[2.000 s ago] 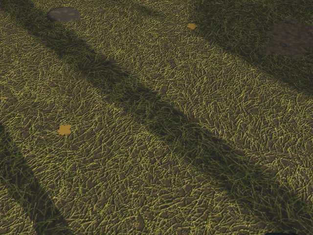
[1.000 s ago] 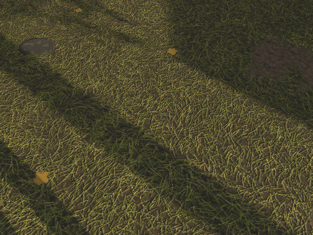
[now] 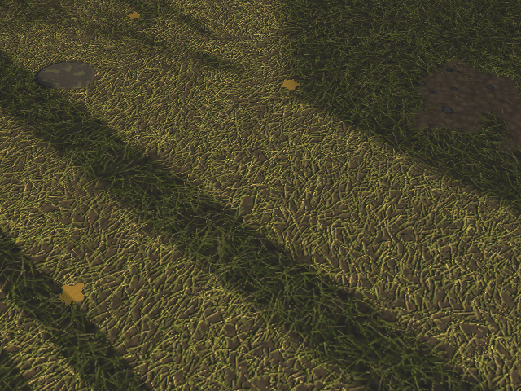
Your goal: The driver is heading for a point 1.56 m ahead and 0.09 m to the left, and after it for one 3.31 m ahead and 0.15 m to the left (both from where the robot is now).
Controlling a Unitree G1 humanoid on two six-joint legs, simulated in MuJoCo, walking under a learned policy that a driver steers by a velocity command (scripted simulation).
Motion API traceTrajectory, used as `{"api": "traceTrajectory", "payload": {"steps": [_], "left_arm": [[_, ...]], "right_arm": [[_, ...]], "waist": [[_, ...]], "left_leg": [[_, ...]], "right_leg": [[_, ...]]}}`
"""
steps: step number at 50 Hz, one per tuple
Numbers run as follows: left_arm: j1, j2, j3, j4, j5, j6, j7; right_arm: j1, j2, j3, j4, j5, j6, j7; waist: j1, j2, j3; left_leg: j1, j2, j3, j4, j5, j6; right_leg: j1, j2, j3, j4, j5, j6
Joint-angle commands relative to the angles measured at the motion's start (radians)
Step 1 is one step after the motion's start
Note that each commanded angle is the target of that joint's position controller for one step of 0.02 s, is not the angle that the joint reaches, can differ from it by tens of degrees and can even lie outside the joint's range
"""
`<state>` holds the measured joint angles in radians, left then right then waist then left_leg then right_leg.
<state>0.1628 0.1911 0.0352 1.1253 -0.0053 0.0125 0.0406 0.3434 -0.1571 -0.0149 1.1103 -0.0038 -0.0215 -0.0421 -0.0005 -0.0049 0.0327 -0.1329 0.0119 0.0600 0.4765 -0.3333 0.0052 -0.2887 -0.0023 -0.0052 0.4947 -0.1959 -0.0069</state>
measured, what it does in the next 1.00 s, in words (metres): stands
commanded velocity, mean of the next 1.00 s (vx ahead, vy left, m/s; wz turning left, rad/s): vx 0.00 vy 0.00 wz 0.00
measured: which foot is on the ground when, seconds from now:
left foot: down 0.00-1.00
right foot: down 0.00-1.00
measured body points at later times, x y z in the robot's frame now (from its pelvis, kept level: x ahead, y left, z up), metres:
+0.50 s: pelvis +0.00 +0.00 +0.00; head +0.02 +0.00 +0.45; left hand +0.04 +0.25 -0.16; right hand -0.03 -0.22 -0.16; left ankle -0.05 +0.11 -0.74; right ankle +0.04 -0.12 -0.74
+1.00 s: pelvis +0.01 +0.01 +0.00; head +0.02 +0.01 +0.45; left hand +0.04 +0.25 -0.16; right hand -0.03 -0.21 -0.16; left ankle -0.05 +0.11 -0.74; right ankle +0.04 -0.12 -0.74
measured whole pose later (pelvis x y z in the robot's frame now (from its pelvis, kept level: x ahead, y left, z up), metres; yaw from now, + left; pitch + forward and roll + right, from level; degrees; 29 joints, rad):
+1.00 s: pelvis +0.01 +0.01 +0.00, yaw +0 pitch -1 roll +0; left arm 0.20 0.18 0.04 1.13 -0.01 0.01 0.05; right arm 0.38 -0.14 -0.02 1.09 0.00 -0.03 -0.04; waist 0.00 0.00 0.03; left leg -0.12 0.00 0.06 0.47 -0.34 0.02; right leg -0.28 -0.01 0.00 0.50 -0.20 0.01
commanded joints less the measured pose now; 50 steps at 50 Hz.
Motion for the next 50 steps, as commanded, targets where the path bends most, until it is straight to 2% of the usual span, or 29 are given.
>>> {"api": "traceTrajectory", "payload": {"steps": [1, 50], "left_arm": [[0.019, 0.095, 0.013, -0.025, 0.0, -0.006, 0.003], [0.066, 0.081, 0.013, -0.018, -0.003, -0.005, 0.009]], "right_arm": [[0.095, -0.083, -0.013, -0.007, 0.0, -0.003, -0.002], [0.138, -0.066, -0.015, -0.024, 0.002, -0.007, 0.001]], "waist": [[0.0, 0.011, 0.014], [0.001, 0.013, 0.029]], "left_leg": [[-0.136, 0.034, -0.036, -0.113, 0.103, 0.018], [-0.135, 0.031, -0.043, -0.121, 0.128, 0.026]], "right_leg": [[0.109, -0.035, 0.039, -0.053, 0.151, -0.042], [0.113, -0.037, 0.035, -0.043, 0.165, -0.029]]}}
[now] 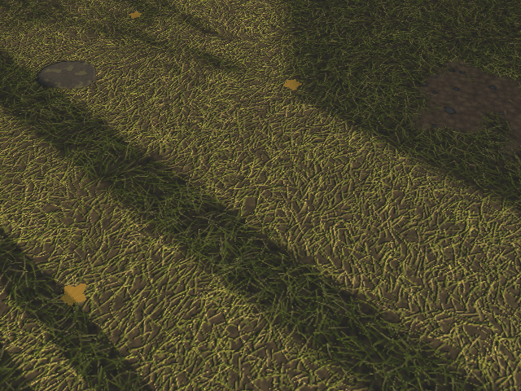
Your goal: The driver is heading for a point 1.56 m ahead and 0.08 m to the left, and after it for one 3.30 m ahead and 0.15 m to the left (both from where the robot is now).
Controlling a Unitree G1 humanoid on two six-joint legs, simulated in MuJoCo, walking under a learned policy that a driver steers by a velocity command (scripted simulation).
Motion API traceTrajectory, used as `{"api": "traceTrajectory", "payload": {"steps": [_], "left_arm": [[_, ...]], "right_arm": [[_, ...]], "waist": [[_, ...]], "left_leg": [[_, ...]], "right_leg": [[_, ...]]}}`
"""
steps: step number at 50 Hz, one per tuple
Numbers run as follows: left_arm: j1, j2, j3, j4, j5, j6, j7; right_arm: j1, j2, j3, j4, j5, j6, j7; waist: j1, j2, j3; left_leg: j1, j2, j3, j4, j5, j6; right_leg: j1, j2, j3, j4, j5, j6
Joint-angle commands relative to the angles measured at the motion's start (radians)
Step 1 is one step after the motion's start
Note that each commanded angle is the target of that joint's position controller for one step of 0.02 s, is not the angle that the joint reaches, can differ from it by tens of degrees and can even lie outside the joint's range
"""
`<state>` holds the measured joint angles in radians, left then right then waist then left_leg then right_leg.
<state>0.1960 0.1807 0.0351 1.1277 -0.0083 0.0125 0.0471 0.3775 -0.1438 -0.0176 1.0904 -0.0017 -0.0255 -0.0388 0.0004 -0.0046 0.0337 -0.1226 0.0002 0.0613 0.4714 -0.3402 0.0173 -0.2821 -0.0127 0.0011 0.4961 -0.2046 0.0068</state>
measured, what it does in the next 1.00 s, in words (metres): walks ahead: left foot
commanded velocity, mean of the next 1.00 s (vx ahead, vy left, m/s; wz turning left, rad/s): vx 0.38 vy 0.00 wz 0.00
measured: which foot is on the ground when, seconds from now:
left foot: down 0.00-0.32, up 0.34-0.78, down 0.80-1.00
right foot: down 0.00-0.80, up 0.82-1.00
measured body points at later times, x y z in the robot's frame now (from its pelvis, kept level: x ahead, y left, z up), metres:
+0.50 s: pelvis +0.14 -0.06 +0.01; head +0.14 -0.07 +0.46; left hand +0.10 +0.18 -0.14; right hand +0.23 -0.32 -0.13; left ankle +0.15 +0.10 -0.64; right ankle +0.09 -0.14 -0.74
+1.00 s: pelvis +0.43 +0.01 +0.00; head +0.46 +0.01 +0.45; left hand +0.50 +0.28 -0.13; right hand +0.49 -0.25 -0.13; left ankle +0.48 +0.09 -0.74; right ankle +0.39 -0.14 -0.64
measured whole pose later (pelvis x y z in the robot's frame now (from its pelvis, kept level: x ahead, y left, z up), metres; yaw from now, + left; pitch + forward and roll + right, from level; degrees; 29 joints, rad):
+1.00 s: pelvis +0.43 +0.01 +0.00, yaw +0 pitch +1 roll +1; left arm 0.23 0.25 0.06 0.96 -0.03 -0.10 0.02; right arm 0.24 -0.23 -0.06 0.97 0.00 -0.11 0.04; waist -0.02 -0.03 0.03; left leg -0.27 -0.06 0.09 0.39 -0.13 0.08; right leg -0.52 -0.10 0.04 1.21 -0.31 -0.06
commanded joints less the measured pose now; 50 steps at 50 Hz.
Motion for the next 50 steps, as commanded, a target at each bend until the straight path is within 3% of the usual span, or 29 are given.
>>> {"api": "traceTrajectory", "payload": {"steps": [1, 3, 4, 6, 7, 9, 11, 13, 14, 15, 16, 17, 18, 19, 20, 22, 24, 30, 36, 38, 40, 41, 42, 43, 44, 45, 46, 48, 50], "left_arm": [[0.049, 0.081, 0.011, -0.011, 0.0, -0.004, 0.003], [0.043, 0.089, 0.018, -0.015, -0.009, -0.007, 0.002], [0.001, 0.089, 0.019, -0.037, -0.01, -0.018, -0.001], [-0.079, 0.069, 0.013, -0.085, -0.018, -0.053, -0.02], [-0.104, 0.078, 0.016, -0.102, -0.023, -0.068, -0.028], [-0.106, 0.09, 0.02, -0.119, -0.033, -0.093, -0.042], [-0.099, 0.085, 0.023, -0.116, -0.033, -0.108, -0.053], [0.052, 0.074, 0.034, -0.054, -0.034, -0.107, -0.061], [0.16, 0.097, 0.052, -0.016, -0.033, -0.101, -0.058], [0.293, 0.141, 0.073, 0.011, -0.031, -0.1, -0.053], [0.428, 0.262, 0.096, 0.016, -0.019, -0.104, -0.045], [0.424, 0.237, 0.074, 0.018, 0.005, -0.123, -0.057], [0.304, 0.197, 0.054, -0.012, -0.001, -0.137, -0.059], [0.21, 0.14, 0.035, -0.042, -0.006, -0.142, -0.065], [0.143, 0.13, 0.024, -0.062, -0.002, -0.14, -0.073], [0.13, 0.097, 0.009, -0.068, 0.007, -0.132, -0.073], [0.195, 0.109, 0.007, -0.052, 0.009, -0.127, -0.06], [0.254, 0.159, 0.012, -0.072, 0.011, -0.113, -0.029], [0.316, 0.172, 0.029, -0.06, -0.008, -0.099, -0.025], [0.287, 0.199, 0.039, -0.071, -0.003, -0.092, -0.025], [0.248, 0.202, 0.038, -0.085, 0.006, -0.079, -0.027], [0.26, 0.156, 0.019, -0.114, 0.021, -0.081, -0.031], [0.408, -0.01, -0.023, -0.108, 0.0, -0.108, -0.047], [0.3, 0.104, 0.003, -0.117, -0.031, -0.138, -0.051], [0.191, 0.156, 0.017, -0.158, -0.05, -0.151, -0.05], [0.137, 0.166, 0.019, -0.173, -0.041, -0.155, -0.04], [0.122, 0.162, 0.031, -0.173, -0.024, -0.148, -0.031], [0.179, 0.121, 0.034, -0.164, -0.018, -0.116, -0.029], [0.158, 0.109, 0.036, -0.176, -0.017, -0.097, -0.026]], "right_arm": [[0.125, -0.076, -0.013, 0.006, 0.002, -0.001, -0.003], [0.124, -0.132, -0.033, -0.004, 0.015, 0.003, -0.009], [0.144, -0.162, -0.043, -0.011, 0.023, 0.0, -0.012], [0.138, -0.216, -0.066, -0.026, 0.026, -0.022, -0.012], [0.141, -0.201, -0.064, -0.029, 0.017, -0.035, -0.01], [0.118, -0.181, -0.062, -0.041, 0.023, -0.051, 0.0], [0.096, -0.193, -0.065, -0.052, 0.03, -0.048, 0.01], [0.065, -0.209, -0.066, -0.061, 0.033, -0.039, 0.017], [0.058, -0.211, -0.064, -0.068, 0.03, -0.042, 0.018], [0.013, -0.19, -0.055, -0.081, 0.029, -0.048, 0.02], [-0.018, -0.116, -0.035, -0.13, 0.022, -0.062, 0.018], [-0.018, -0.073, -0.028, -0.152, 0.039, -0.084, 0.019], [-0.033, -0.107, -0.035, -0.162, 0.064, -0.096, 0.026], [-0.063, -0.139, -0.04, -0.17, 0.063, -0.102, 0.033], [-0.071, -0.146, -0.048, -0.165, 0.05, -0.103, 0.03], [-0.059, -0.167, -0.066, -0.155, 0.034, -0.086, 0.032], [-0.079, -0.142, -0.065, -0.157, 0.031, -0.069, 0.038], [-0.367, -0.108, -0.043, -0.264, 0.025, -0.07, 0.052], [-0.497, -0.13, -0.035, -0.321, 0.034, -0.085, 0.089], [-0.424, -0.175, -0.054, -0.312, 0.033, -0.089, 0.093], [-0.123, -0.259, -0.098, -0.228, 0.036, -0.085, 0.082], [0.053, -0.348, -0.119, -0.19, 0.02, -0.079, 0.069], [0.095, -0.375, -0.117, -0.166, 0.003, -0.081, 0.081], [0.055, -0.277, -0.092, -0.169, 0.008, -0.085, 0.082], [-0.043, -0.236, -0.079, -0.181, 0.014, -0.09, 0.079], [-0.141, -0.211, -0.067, -0.203, 0.012, -0.095, 0.08], [-0.188, -0.188, -0.061, -0.205, 0.001, -0.1, 0.083], [-0.194, -0.153, -0.051, -0.184, -0.008, -0.104, 0.088], [-0.164, -0.177, -0.054, -0.164, -0.003, -0.105, 0.078]], "waist": [[-0.002, 0.02, 0.005], [-0.013, 0.086, 0.059], [-0.035, 0.129, 0.104], [-0.054, 0.186, 0.197], [-0.057, 0.165, 0.218], [-0.041, 0.12, 0.196], [-0.03, 0.104, 0.147], [0.042, 0.103, 0.092], [0.089, 0.095, 0.048], [0.162, 0.025, -0.003], [0.187, -0.267, -0.074], [0.148, -0.289, -0.13], [0.09, -0.169, -0.032], [0.062, -0.096, 0.02], [0.031, -0.043, 0.046], [0.0, -0.066, 0.054], [0.001, -0.059, 0.06], [0.054, -0.046, 0.099], [0.057, -0.064, 0.119], [-0.002, -0.104, 0.043], [-0.158, -0.126, -0.141], [-0.195, 0.018, -0.292], [-0.092, 0.297, -0.472], [-0.126, 0.199, -0.399], [-0.105, 0.157, -0.238], [-0.067, 0.035, -0.166], [-0.03, 0.008, -0.117], [0.023, 0.05, -0.093], [0.035, 0.061, -0.045]], "left_leg": [[-0.135, 0.038, -0.043, -0.129, 0.029, 0.022], [-0.155, 0.082, -0.125, -0.181, -0.316, 0.084], [-0.143, 0.164, -0.237, -0.247, -0.464, 0.135], [-0.112, 0.357, -0.465, -0.35, -0.49, 0.237], [-0.05, 0.387, -0.493, -0.352, -0.398, 0.251], [0.059, 0.358, -0.417, -0.313, -0.225, 0.216], [0.012, 0.278, -0.282, -0.28, -0.113, 0.173], [-0.168, 0.209, -0.177, -0.191, -0.066, 0.148], [-0.23, 0.175, -0.146, -0.099, 0.069, 0.132], [-0.305, 0.122, -0.069, 0.133, 0.213, 0.088], [-0.507, 0.003, 0.045, 0.567, 0.071, 0.006], [-0.621, -0.047, -0.13, 0.814, -0.183, 0.017], [-0.724, 0.026, -0.179, 0.912, -0.129, 0.052], [-0.73, 0.08, -0.162, 0.905, -0.022, 0.08], [-0.701, 0.117, -0.146, 0.844, 0.07, 0.088], [-0.6, 0.153, -0.122, 0.733, 0.151, 0.081], [-0.604, 0.153, -0.086, 0.681, 0.189, 0.055], [-0.632, 0.119, -0.037, 0.284, 0.382, 0.006], [-0.587, 0.073, -0.025, 0.086, 0.36, 0.057], [-0.44, 0.022, 0.004, 0.076, 0.294, 0.091], [-0.029, -0.028, 0.027, 0.083, 0.281, 0.145], [0.3, 0.187, -0.238, 0.1, 0.239, 0.209], [0.575, 0.408, -0.78, -0.092, -0.023, 0.372], [0.516, 0.369, -0.819, -0.185, -0.063, 0.312], [0.37, 0.343, -0.643, -0.19, 0.03, 0.264], [0.196, 0.316, -0.511, -0.212, 0.176, 0.242], [0.057, 0.284, -0.414, -0.234, 0.271, 0.23], [-0.058, 0.235, -0.313, -0.291, 0.286, 0.227], [-0.113, 0.224, -0.256, -0.339, 0.288, 0.239]], "right_leg": [[0.113, -0.009, 0.009, -0.034, 0.071, -0.043], [0.006, 0.055, -0.065, 0.069, -0.253, -0.045], [-0.103, 0.062, -0.085, 0.156, -0.298, -0.047], [-0.289, -0.016, -0.046, 0.353, -0.236, -0.072], [-0.393, -0.051, -0.012, 0.426, -0.283, -0.081], [-0.456, -0.093, 0.013, 0.371, -0.291, -0.095], [-0.278, -0.054, -0.059, 0.213, -0.231, -0.086], [0.054, 0.033, -0.152, 0.09, -0.053, -0.067], [0.206, 0.076, -0.171, 0.074, -0.024, -0.064], [0.347, 0.007, -0.057, 0.015, -0.046, -0.097], [0.48, -0.269, 0.417, -0.195, -0.185, -0.221], [0.483, -0.396, 0.787, -0.345, -0.26, -0.319], [0.416, -0.41, 0.703, -0.329, -0.322, -0.302], [0.342, -0.356, 0.54, -0.322, -0.287, -0.253], [0.271, -0.307, 0.413, -0.338, -0.193, -0.219], [0.19, -0.221, 0.225, -0.358, -0.009, -0.173], [0.187, -0.196, 0.145, -0.368, 0.15, -0.18], [0.199, -0.185, 0.057, -0.411, 0.239, -0.189], [0.363, -0.246, 0.02, -0.348, 0.327, -0.173], [0.41, -0.254, 0.005, -0.234, 0.632, -0.151], [0.31, -0.193, -0.046, 0.129, 0.837, -0.106], [0.05, -0.119, -0.077, 0.479, 0.48, -0.075], [-0.282, 0.079, 0.038, 0.812, -0.327, -0.032], [-0.386, 0.037, 0.157, 0.919, -0.341, -0.06], [-0.452, -0.013, 0.115, 0.931, -0.263, -0.074], [-0.403, -0.071, 0.096, 0.878, -0.162, -0.077], [-0.347, -0.106, 0.086, 0.821, -0.109, -0.076], [-0.259, -0.143, 0.09, 0.751, -0.076, -0.08], [-0.282, -0.159, 0.074, 0.675, -0.058, -0.067]]}}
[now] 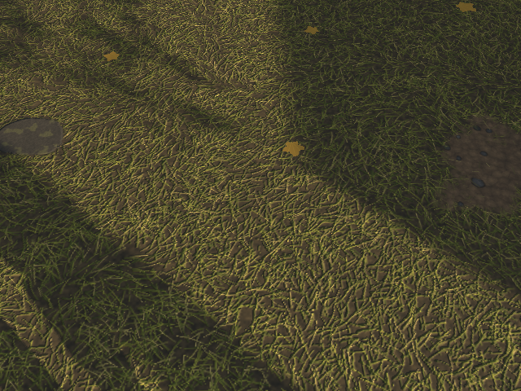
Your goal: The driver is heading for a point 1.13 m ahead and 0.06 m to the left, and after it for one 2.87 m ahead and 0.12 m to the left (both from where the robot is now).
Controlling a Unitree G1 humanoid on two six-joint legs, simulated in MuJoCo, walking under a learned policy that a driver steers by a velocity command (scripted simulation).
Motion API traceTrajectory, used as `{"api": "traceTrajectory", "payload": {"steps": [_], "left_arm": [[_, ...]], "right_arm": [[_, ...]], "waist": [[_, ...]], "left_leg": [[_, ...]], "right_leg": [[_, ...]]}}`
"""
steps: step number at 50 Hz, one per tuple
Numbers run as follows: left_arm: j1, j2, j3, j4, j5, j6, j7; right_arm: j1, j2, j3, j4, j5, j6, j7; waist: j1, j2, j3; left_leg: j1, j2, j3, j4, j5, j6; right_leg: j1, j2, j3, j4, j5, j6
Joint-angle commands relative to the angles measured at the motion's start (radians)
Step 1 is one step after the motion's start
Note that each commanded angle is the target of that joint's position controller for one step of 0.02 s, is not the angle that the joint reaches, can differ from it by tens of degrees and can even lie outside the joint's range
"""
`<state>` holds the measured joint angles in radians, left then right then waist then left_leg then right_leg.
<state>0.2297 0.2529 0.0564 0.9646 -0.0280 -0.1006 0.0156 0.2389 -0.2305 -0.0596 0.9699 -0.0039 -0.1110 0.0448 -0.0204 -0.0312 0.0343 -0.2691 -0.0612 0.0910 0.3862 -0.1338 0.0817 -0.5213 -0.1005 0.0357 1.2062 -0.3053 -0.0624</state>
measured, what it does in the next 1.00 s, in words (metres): walks ahead: right foot, then left foot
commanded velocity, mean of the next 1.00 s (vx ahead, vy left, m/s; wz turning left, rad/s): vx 0.28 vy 0.00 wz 0.00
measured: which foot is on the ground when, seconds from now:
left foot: down 0.00-0.38, up 0.40-0.76, down 0.78-1.00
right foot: up 0.00-0.36, down 0.38-1.00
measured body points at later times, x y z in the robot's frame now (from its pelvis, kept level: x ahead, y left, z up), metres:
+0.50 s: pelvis +0.27 -0.07 -0.01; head +0.32 -0.08 +0.44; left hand +0.41 +0.19 -0.12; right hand +0.30 -0.34 -0.16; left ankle +0.15 +0.07 -0.64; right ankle +0.36 -0.16 -0.74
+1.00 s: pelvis +0.38 -0.06 -0.01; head +0.39 -0.05 +0.44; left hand +0.44 +0.20 -0.16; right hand +0.43 -0.32 -0.15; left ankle +0.38 +0.08 -0.74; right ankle +0.36 -0.16 -0.74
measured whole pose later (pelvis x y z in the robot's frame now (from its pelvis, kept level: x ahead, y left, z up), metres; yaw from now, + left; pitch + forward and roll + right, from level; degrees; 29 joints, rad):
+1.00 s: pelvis +0.38 -0.06 -0.01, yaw +0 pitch +1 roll -1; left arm 0.23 0.23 0.05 1.01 -0.02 -0.04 0.02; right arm 0.24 -0.22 -0.07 1.03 0.02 -0.04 -0.03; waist 0.00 -0.01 -0.02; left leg -0.30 0.04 -0.01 0.61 -0.34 0.02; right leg -0.24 0.02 -0.07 0.55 -0.33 -0.05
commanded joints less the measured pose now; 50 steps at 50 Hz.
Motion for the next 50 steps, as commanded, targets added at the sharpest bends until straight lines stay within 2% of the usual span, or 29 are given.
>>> {"api": "traceTrajectory", "payload": {"steps": [1, 5, 9, 12, 15, 16, 17, 18, 19, 20, 21, 22, 23, 24, 26, 27, 29, 31, 33, 37, 38, 39, 40, 41, 42, 43, 46, 48, 50], "left_arm": [[0.083, 0.045, 0.017, -0.029, 0.007, 0.02, 0.007], [-0.076, 0.052, 0.022, -0.082, 0.022, 0.017, 0.002], [-0.218, 0.032, 0.01, -0.116, 0.014, 0.006, -0.014], [-0.297, 0.034, 0.004, -0.146, 0.007, 0.002, -0.031], [-0.315, 0.056, 0.006, -0.172, 0.003, -0.008, -0.05], [-0.28, 0.073, 0.013, -0.167, 0.007, -0.012, -0.052], [-0.198, 0.099, 0.027, -0.146, 0.015, -0.016, -0.052], [-0.043, 0.142, 0.05, -0.097, 0.025, -0.02, -0.049], [0.117, 0.218, 0.068, -0.06, 0.047, -0.023, -0.042], [0.169, 0.283, 0.075, -0.042, 0.056, -0.013, -0.042], [0.197, 0.2, 0.054, -0.042, 0.038, -0.006, -0.045], [0.099, 0.159, 0.039, -0.058, 0.028, -0.005, -0.043], [0.004, 0.124, 0.026, -0.078, 0.028, -0.004, -0.04], [-0.05, 0.096, 0.016, -0.083, 0.032, -0.005, -0.04], [-0.084, 0.057, 0.002, -0.067, 0.053, -0.006, -0.041], [-0.09, 0.056, -0.001, -0.058, 0.06, -0.009, -0.04], [-0.114, 0.085, 0.004, -0.049, 0.065, -0.008, -0.031], [-0.122, 0.107, 0.008, -0.044, 0.058, 0.003, -0.021], [-0.106, 0.118, 0.009, -0.032, 0.049, 0.018, -0.014], [-0.103, 0.087, -0.003, -0.014, 0.034, 0.043, -0.006], [-0.075, 0.068, -0.01, -0.002, 0.03, 0.046, -0.006], [-0.044, 0.053, -0.015, 0.008, 0.037, 0.047, -0.006], [0.011, 0.056, -0.01, 0.016, 0.045, 0.045, -0.007], [0.026, 0.042, -0.01, 0.019, 0.041, 0.052, -0.001], [-0.009, 0.058, -0.008, 0.018, 0.04, 0.059, 0.004], [-0.022, 0.061, -0.006, 0.017, 0.034, 0.066, 0.009], [-0.014, 0.091, 0.01, 0.016, 0.017, 0.075, 0.012], [0.012, 0.094, 0.015, 0.018, 0.007, 0.056, 0.009], [0.083, 0.126, 0.029, 0.035, 0.004, 0.034, 0.004]], "right_arm": [[-0.01, -0.109, -0.015, -0.038, -0.001, -0.02, -0.014], [0.063, -0.137, -0.02, -0.023, 0.003, -0.007, -0.042], [0.13, -0.15, -0.021, -0.006, 0.015, 0.001, -0.05], [0.183, -0.155, -0.025, 0.019, 0.02, 0.012, -0.051], [0.188, -0.169, -0.035, 0.031, 0.023, 0.028, -0.056], [0.167, -0.173, -0.036, 0.028, 0.021, 0.034, -0.058], [0.14, -0.181, -0.038, 0.022, 0.02, 0.041, -0.06], [0.128, -0.165, -0.031, 0.017, 0.018, 0.047, -0.062], [0.138, -0.133, -0.015, -0.009, 0.004, 0.045, -0.063], [0.296, 0.004, 0.026, 0.005, -0.004, 0.027, -0.052], [0.286, -0.082, 0.007, 0.034, 0.017, 0.01, -0.049], [0.195, -0.131, -0.007, 0.006, 0.042, 0.004, -0.049], [0.12, -0.133, -0.007, -0.012, 0.037, 0.007, -0.057], [0.078, -0.131, -0.014, -0.018, 0.023, 0.019, -0.067], [0.118, -0.091, -0.016, -0.01, 0.015, 0.053, -0.074], [0.137, -0.057, -0.01, -0.005, 0.013, 0.064, -0.077], [0.114, -0.047, -0.007, -0.016, 0.009, 0.077, -0.085], [0.07, -0.054, -0.004, -0.024, 0.004, 0.09, -0.089], [0.033, -0.073, -0.009, -0.026, 0.007, 0.105, -0.089], [-0.02, -0.077, -0.015, -0.023, -0.001, 0.114, -0.09], [-0.028, -0.085, -0.016, -0.021, -0.012, 0.112, -0.09], [-0.021, -0.113, -0.02, -0.021, -0.017, 0.109, -0.091], [-0.032, -0.166, -0.029, -0.023, -0.008, 0.108, -0.094], [-0.045, -0.154, -0.032, -0.003, 0.006, 0.106, -0.089], [-0.055, -0.107, -0.025, -0.001, 0.007, 0.101, -0.082], [-0.049, -0.092, -0.021, 0.009, 0.002, 0.097, -0.081], [-0.034, -0.103, -0.03, 0.017, 0.016, 0.079, -0.083], [-0.036, -0.086, -0.026, 0.013, 0.026, 0.054, -0.082], [-0.07, -0.062, -0.02, -0.004, 0.027, 0.024, -0.072]], "waist": [[0.053, 0.083, -0.023], [0.015, 0.07, 0.014], [-0.033, 0.08, 0.034], [-0.06, 0.085, 0.057], [-0.041, 0.101, 0.055], [-0.014, 0.113, 0.038], [0.034, 0.129, -0.018], [0.106, 0.118, -0.113], [0.145, 0.028, -0.265], [0.074, -0.248, -0.421], [0.114, -0.164, -0.507], [0.098, -0.127, -0.362], [0.07, -0.043, -0.259], [0.045, 0.0, -0.189], [-0.013, -0.024, -0.162], [-0.031, -0.033, -0.158], [-0.048, -0.059, -0.153], [-0.039, -0.067, -0.172], [-0.021, -0.064, -0.17], [-0.018, -0.047, -0.082], [-0.017, -0.025, -0.058], [-0.002, 0.011, -0.053], [0.05, 0.095, -0.047], [0.065, 0.173, -0.04], [0.042, 0.149, -0.022], [0.037, 0.134, -0.038], [0.037, 0.084, 0.007], [0.044, 0.042, 0.048], [0.063, -0.035, 0.048]], "left_leg": [[0.029, 0.285, -0.268, -0.273, 0.087, 0.179], [0.094, 0.269, -0.212, -0.294, 0.11, 0.157], [0.139, 0.242, -0.143, -0.29, 0.115, 0.123], [0.239, 0.278, -0.141, -0.251, 0.119, 0.121], [0.337, 0.328, -0.155, -0.183, 0.196, 0.104], [0.351, 0.324, -0.148, -0.129, 0.333, 0.086], [0.353, 0.301, -0.127, -0.025, 0.547, 0.064], [0.319, 0.241, -0.09, 0.159, 0.67, 0.029], [0.123, 0.174, -0.051, 0.442, 0.419, -0.02], [-0.265, -0.018, -0.058, 0.842, -0.388, -0.097], [-0.308, -0.014, -0.249, 0.984, -0.521, -0.094], [-0.377, 0.04, -0.237, 0.997, -0.477, -0.083], [-0.375, 0.098, -0.188, 0.936, -0.403, -0.085], [-0.338, 0.131, -0.168, 0.87, -0.347, -0.089], [-0.186, 0.163, -0.167, 0.765, -0.283, -0.087], [-0.14, 0.165, -0.16, 0.698, -0.265, -0.092], [-0.095, 0.159, -0.143, 0.541, -0.219, -0.103], [-0.047, 0.152, -0.13, 0.417, -0.142, -0.108], [-0.018, 0.146, -0.124, 0.346, -0.089, -0.111], [0.058, 0.131, -0.101, 0.133, -0.025, -0.085], [0.089, 0.14, -0.113, 0.056, 0.036, -0.074], [0.126, 0.185, -0.156, 0.034, 0.126, -0.06], [0.144, 0.22, -0.179, 0.056, 0.195, -0.042], [0.054, 0.194, -0.174, 0.04, 0.022, -0.032], [-0.003, 0.171, -0.167, 0.017, -0.047, -0.045], [-0.013, 0.157, -0.153, 0.008, -0.123, -0.053], [-0.073, 0.125, -0.132, 0.052, -0.407, -0.02], [-0.148, 0.121, -0.129, 0.102, -0.417, 0.0], [-0.257, 0.101, -0.082, 0.231, -0.312, 0.0]], "right_leg": [[-0.082, -0.077, 0.034, -0.079, 0.083, 0.014], [-0.201, -0.072, 0.017, -0.321, 0.299, 0.049], [-0.151, -0.019, -0.037, -0.551, 0.433, 0.052], [-0.17, 0.0, -0.043, -0.632, 0.398, 0.042], [-0.159, 0.014, -0.04, -0.685, 0.295, 0.006], [-0.097, 0.034, -0.05, -0.705, 0.265, -0.008], [0.028, 0.076, -0.083, -0.723, 0.264, -0.025], [0.235, 0.107, -0.107, -0.746, 0.347, -0.051], [0.548, -0.056, 0.049, -0.681, 0.66, -0.11], [0.916, -0.335, 0.467, -0.711, 0.867, -0.309], [0.906, -0.324, 0.551, -0.763, 0.846, -0.313], [0.782, -0.286, 0.379, -0.767, 0.863, -0.264], [0.634, -0.237, 0.263, -0.794, 0.863, -0.224], [0.499, -0.203, 0.202, -0.835, 0.844, -0.204], [0.329, -0.16, 0.123, -0.895, 0.831, -0.187], [0.284, -0.146, 0.086, -0.909, 0.858, -0.193], [0.24, -0.123, 0.029, -0.923, 0.885, -0.193], [0.237, -0.11, 0.004, -0.931, 0.813, -0.181], [0.237, -0.112, 0.016, -0.954, 0.613, -0.171], [0.189, -0.078, 0.048, -0.958, 0.113, -0.118], [0.179, -0.049, 0.049, -0.944, 0.032, -0.08], [0.165, -0.017, 0.04, -0.91, -0.022, -0.042], [0.138, 0.049, -0.002, -0.874, -0.063, -0.009], [0.2, 0.09, -0.059, -0.868, -0.019, 0.01], [0.253, 0.088, -0.069, -0.84, 0.021, 0.019], [0.271, 0.091, -0.077, -0.819, -0.01, 0.013], [0.223, 0.065, -0.036, -0.808, -0.287, -0.043], [0.243, 0.01, 0.045, -0.836, -0.347, -0.084], [0.354, -0.099, 0.202, -0.896, -0.342, -0.141]]}}
Next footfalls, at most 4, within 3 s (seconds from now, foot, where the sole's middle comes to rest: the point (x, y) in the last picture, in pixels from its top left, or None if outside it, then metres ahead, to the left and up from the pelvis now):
0.38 right None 0.40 -0.16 -0.78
0.78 left None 0.45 0.08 -0.78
1.58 right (316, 275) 0.81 -0.16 -0.78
2.10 left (239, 216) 1.03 0.07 -0.78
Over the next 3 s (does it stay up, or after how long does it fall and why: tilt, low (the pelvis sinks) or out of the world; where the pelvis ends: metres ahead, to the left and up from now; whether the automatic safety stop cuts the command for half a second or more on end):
stays up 0.96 -0.05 0.00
